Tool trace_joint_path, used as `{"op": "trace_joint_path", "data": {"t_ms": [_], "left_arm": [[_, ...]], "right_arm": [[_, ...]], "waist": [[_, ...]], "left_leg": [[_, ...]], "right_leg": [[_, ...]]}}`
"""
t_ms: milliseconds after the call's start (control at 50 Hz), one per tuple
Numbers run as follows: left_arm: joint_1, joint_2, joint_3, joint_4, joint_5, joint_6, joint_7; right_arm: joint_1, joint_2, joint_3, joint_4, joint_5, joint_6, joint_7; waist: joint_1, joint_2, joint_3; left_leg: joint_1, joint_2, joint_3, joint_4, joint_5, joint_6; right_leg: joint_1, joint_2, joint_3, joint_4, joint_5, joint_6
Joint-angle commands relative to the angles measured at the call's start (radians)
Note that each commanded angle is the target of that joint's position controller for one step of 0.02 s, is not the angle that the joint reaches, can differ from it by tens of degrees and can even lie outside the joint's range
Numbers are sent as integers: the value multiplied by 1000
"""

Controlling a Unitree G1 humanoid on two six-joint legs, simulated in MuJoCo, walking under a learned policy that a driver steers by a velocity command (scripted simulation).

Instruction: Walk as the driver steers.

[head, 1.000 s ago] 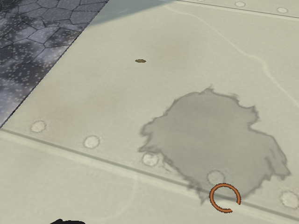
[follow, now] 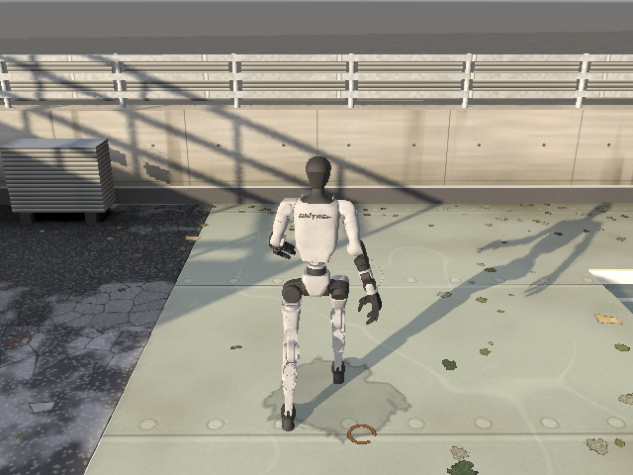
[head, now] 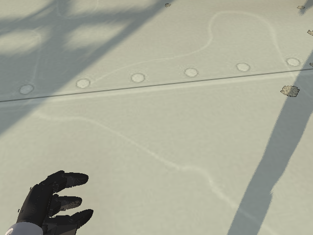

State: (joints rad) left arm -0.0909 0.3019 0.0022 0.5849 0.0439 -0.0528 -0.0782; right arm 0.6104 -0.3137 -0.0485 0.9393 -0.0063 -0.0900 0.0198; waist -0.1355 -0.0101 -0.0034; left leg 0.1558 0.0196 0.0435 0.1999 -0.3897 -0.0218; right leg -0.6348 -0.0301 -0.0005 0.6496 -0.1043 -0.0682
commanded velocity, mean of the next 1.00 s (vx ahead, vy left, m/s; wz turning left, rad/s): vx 1.00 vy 0.00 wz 0.75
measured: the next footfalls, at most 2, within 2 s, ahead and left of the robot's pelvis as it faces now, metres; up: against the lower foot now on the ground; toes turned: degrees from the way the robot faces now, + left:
right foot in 0.04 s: +0.22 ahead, -0.12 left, +0.00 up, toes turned +1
left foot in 0.48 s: +0.62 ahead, +0.14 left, +0.00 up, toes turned +26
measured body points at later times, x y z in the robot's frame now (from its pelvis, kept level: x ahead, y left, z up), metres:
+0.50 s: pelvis +0.47 +0.07 -0.03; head +0.49 +0.08 +0.41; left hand +0.36 +0.32 -0.17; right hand +0.75 -0.11 -0.11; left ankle +0.58 +0.12 -0.73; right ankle +0.23 -0.13 -0.63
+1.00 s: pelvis +0.90 +0.25 +0.00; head +0.91 +0.27 +0.45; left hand +0.83 +0.55 -0.10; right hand +1.15 +0.06 -0.12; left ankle +0.69 +0.18 -0.61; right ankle +1.03 +0.21 -0.72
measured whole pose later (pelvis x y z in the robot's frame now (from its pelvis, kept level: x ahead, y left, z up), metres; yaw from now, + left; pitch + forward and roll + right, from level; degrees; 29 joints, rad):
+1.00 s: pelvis +0.90 +0.25 +0.00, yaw +46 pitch +1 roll -2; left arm 0.17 0.30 0.04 0.69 0.05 -0.07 0.00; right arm 0.34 -0.35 -0.06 0.84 -0.02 -0.06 0.01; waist -0.03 0.03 0.03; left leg -0.22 -0.12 -0.13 1.22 -0.33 0.12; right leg -0.41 0.03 -0.04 0.59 -0.20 -0.02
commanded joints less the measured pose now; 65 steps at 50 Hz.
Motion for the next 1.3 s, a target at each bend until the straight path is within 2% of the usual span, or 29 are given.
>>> {"op": "trace_joint_path", "data": {"t_ms": [20,40,60,80,120,180,280,340,380,420,460,480,500,520,560,620,700,780,840,860,900,920,940,960,1000,1060,1140,1220,1300], "left_arm": [[438,148,62,96,16,-4,43],[576,231,88,117,40,-8,68],[597,315,100,101,64,-18,82],[547,271,99,93,30,-8,86],[391,134,69,111,10,-20,82],[383,59,52,152,-9,-44,76],[386,23,47,210,-25,-80,72],[400,73,56,229,-25,-82,87],[440,131,66,233,-25,-74,98],[409,206,88,214,-16,-40,112],[345,224,97,184,-4,-7,108],[327,119,75,173,-2,-12,85],[447,60,49,52,-15,-33,78],[360,107,42,33,-4,-61,84],[287,111,34,35,0,-73,86],[304,88,21,46,33,-9,84],[77,31,-4,-51,12,3,62],[-8,32,-8,-81,-13,-6,57],[42,69,9,-67,-8,-16,65],[140,107,28,-37,-8,-19,74],[512,185,72,60,-15,-22,107],[674,254,94,91,16,-27,122],[574,304,108,105,20,-25,100],[440,180,95,71,8,-20,84],[405,84,75,105,7,-24,74],[487,48,57,200,-5,-49,70],[517,87,60,238,-27,-71,64],[571,113,60,271,-51,-80,58],[609,214,76,304,-42,-63,72]], "right_arm": [[-200,-232,-41,-111,4,-21,-3],[-185,-156,-22,-121,-3,-20,-3],[-72,14,10,-166,22,-15,-9],[-145,-79,-7,-181,26,-4,-14],[-247,-77,-9,-176,7,14,-4],[-228,-20,-7,-150,-11,63,18],[-469,25,10,-263,-16,81,54],[-575,18,22,-302,-14,75,78],[-554,-7,18,-291,-11,75,78],[-367,-72,-5,-242,-7,77,61],[1,-168,-59,-127,-9,81,25],[-79,-221,-87,-128,13,96,1],[-182,-347,-102,-186,-27,107,3],[-177,-314,-106,-221,-19,108,-5],[-216,-208,-81,-178,-11,85,-19],[-273,-151,-54,-186,2,39,-23],[-245,-156,-59,-188,4,15,-12],[-173,-170,-71,-166,14,13,-3],[-166,-173,-69,-147,12,9,-19],[-169,-201,-73,-141,4,8,-22],[-256,-207,-70,-149,-23,3,-19],[-241,-72,-36,-180,-17,-6,-20],[-88,-6,-7,-210,24,-8,-9],[-178,-79,-7,-178,-9,6,-22],[-346,-93,-6,-206,-31,14,-1],[-400,-31,17,-252,-42,33,26],[-585,-35,40,-338,-44,32,40],[-730,0,70,-385,-33,16,64],[-582,-87,34,-338,-46,12,18]], "waist": [[356,38,-118],[400,-33,-218],[291,-279,-373],[302,-186,-350],[215,-76,-52],[132,-87,23],[101,-84,127],[103,-23,150],[82,-38,101],[-34,-96,-22],[-186,-48,-185],[-108,182,-82],[66,345,-222],[3,125,-273],[95,-74,-12],[180,-79,55],[122,-34,119],[45,35,61],[65,47,14],[111,59,-51],[329,58,-206],[347,-127,-317],[190,-450,-386],[191,-193,-202],[189,35,-39],[145,-43,37],[139,-43,125],[157,-30,146],[71,-80,-26]], "left_leg": [[-437,124,-60,398,916,147],[-620,49,-47,743,560,132],[-819,-40,-111,1131,-136,127],[-904,-35,-144,1220,-29,139],[-927,62,-117,1132,132,131],[-850,106,-108,1084,137,105],[-929,113,-38,895,350,112],[-778,57,84,615,472,158],[-675,-26,155,558,466,190],[-475,-91,156,554,355,222],[-38,-128,61,496,211,271],[29,-48,-117,419,148,307],[287,191,-708,273,146,522],[277,239,-889,86,-56,527],[-66,184,-749,19,13,421],[-386,60,-529,13,229,387],[-534,-39,-420,-40,346,340],[-373,-23,-424,1,602,274],[-227,16,-417,96,843,224],[-167,31,-414,206,1011,205],[-294,-7,-352,654,978,172],[-522,-95,-278,1039,468,157],[-772,-197,-219,1218,-49,125],[-871,-89,-205,1232,44,142],[-842,-32,-182,1132,125,133],[-850,-4,-209,1031,94,124],[-928,8,-148,782,246,94],[-618,14,12,467,493,100],[-387,-81,19,383,303,129]], "right_leg": [[759,66,-45,-47,-60,-10],[964,-128,146,-69,-301,-15],[1087,-437,620,-224,-589,-52],[979,-437,802,-395,-679,-70],[713,-325,452,-386,-397,-69],[558,-261,183,-440,-124,-40],[516,-187,-140,-531,201,-9],[522,-156,-271,-574,405,14],[629,-171,-297,-462,877,36],[696,-208,-283,-194,1171,41],[516,-196,-244,376,972,24],[238,7,-230,780,-44,57],[-165,104,-63,1085,-420,109],[-245,54,90,1048,-334,89],[-177,-42,95,798,-249,83],[7,-96,81,610,-280,127],[78,-86,9,241,-19,151],[155,-17,-12,-9,224,115],[282,22,-12,-134,202,71],[371,55,-18,-122,112,54],[739,1,6,-94,-71,17],[964,-211,311,-116,-460,-29],[1038,-393,925,-381,-593,-141],[901,-351,861,-405,-705,-149],[660,-265,561,-405,-456,-130],[539,-199,380,-460,-302,-105],[479,-161,178,-577,-78,-104],[373,-132,78,-689,269,-94],[614,-155,62,-337,904,-71]]}}
Velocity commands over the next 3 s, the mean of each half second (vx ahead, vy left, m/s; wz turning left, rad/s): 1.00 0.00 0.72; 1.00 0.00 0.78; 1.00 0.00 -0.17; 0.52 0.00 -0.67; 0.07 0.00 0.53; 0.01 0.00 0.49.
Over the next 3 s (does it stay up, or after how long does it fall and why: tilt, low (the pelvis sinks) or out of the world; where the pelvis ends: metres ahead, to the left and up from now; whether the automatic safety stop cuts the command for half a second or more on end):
stays up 1.58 0.86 0.02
